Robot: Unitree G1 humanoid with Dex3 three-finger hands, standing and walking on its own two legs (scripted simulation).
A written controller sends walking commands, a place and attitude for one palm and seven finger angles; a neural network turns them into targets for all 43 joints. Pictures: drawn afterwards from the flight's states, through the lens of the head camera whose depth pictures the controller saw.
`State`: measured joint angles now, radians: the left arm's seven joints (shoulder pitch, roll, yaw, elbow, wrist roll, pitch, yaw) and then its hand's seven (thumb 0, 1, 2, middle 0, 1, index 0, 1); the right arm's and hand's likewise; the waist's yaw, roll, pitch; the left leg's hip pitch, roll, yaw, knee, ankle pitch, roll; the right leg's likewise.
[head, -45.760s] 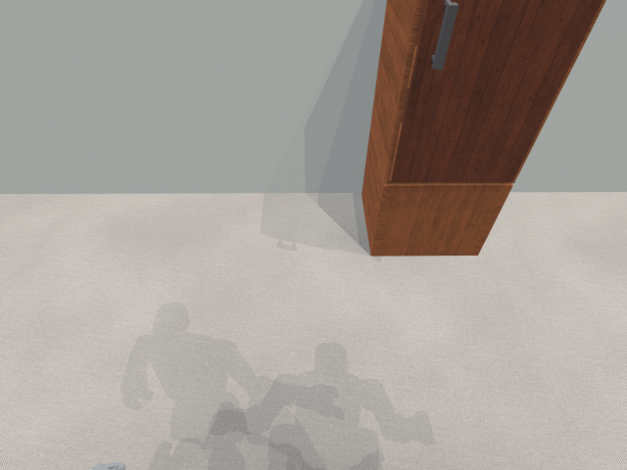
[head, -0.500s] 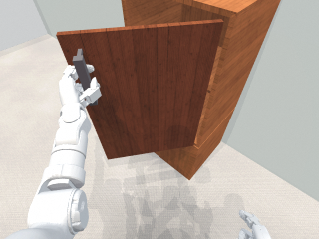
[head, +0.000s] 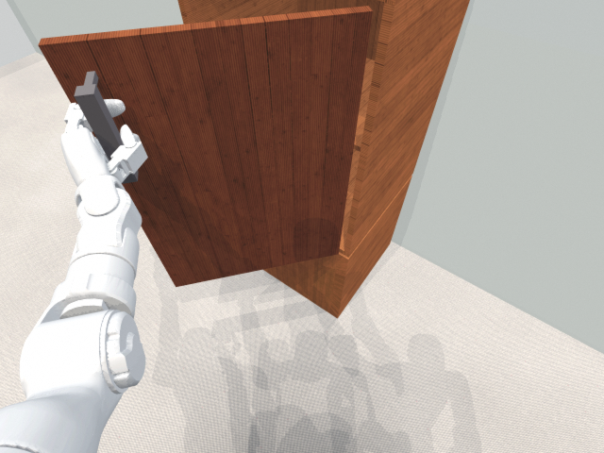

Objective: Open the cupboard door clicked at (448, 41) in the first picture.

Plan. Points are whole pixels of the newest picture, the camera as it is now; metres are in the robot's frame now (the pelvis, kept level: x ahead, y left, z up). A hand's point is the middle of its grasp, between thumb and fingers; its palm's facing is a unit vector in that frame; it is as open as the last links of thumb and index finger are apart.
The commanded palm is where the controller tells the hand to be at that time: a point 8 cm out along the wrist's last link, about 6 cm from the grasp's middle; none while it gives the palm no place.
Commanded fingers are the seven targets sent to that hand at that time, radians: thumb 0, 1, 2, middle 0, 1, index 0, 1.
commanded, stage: pull the door open along its arc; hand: left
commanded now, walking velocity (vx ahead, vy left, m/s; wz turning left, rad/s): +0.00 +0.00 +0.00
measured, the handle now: (111, 129) +0.52 +0.24 +0.15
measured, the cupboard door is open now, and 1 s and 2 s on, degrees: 49 76 77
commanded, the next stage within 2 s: open thumb and fingers to let go in 0.58 s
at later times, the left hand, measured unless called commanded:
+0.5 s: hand (169, 230) +0.34 +0.13 +0.15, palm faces +0.30 -0.95 +0.06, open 5.9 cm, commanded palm +0.28 +0.18 +0.15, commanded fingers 0.00 0.90 0.90 -0.40 -1.35 -0.40 -1.35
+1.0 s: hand (183, 231) +0.34 +0.12 +0.16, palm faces +0.37 -0.93 +0.00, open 8.4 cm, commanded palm +0.30 +0.16 +0.15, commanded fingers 0.00 -0.29 0.39 -0.31 -1.22 -0.31 -1.22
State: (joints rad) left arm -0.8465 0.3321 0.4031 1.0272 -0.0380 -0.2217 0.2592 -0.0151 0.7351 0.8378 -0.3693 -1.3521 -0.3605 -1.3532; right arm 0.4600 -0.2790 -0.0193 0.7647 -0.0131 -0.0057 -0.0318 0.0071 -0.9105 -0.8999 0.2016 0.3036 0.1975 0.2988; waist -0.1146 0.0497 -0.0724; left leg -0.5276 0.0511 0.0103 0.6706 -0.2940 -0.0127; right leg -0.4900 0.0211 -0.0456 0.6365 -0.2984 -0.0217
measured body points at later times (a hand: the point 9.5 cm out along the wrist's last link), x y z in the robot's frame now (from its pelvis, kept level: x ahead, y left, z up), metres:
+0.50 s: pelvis +0.04 +0.01 +0.01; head +0.01 -0.01 +0.46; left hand +0.32 +0.18 +0.15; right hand +0.25 -0.19 -0.05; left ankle +0.02 +0.13 -0.72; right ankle +0.01 -0.11 -0.72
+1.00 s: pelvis +0.02 -0.01 +0.01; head -0.01 -0.03 +0.46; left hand +0.31 +0.16 +0.16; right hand +0.19 -0.21 -0.10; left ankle +0.02 +0.13 -0.72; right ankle +0.01 -0.11 -0.72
